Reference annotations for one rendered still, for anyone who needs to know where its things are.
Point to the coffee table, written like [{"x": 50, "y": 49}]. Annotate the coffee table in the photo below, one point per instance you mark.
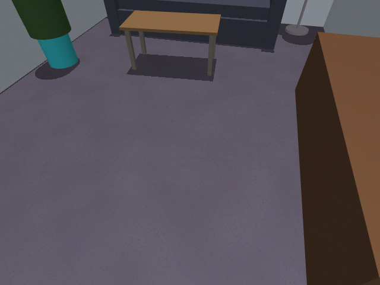
[{"x": 171, "y": 22}]

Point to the sofa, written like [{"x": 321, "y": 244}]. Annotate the sofa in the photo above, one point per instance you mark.
[{"x": 243, "y": 22}]

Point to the floor lamp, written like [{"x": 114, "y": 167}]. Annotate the floor lamp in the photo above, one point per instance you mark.
[{"x": 297, "y": 29}]

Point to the potted plant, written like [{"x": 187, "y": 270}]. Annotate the potted plant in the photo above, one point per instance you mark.
[{"x": 46, "y": 21}]

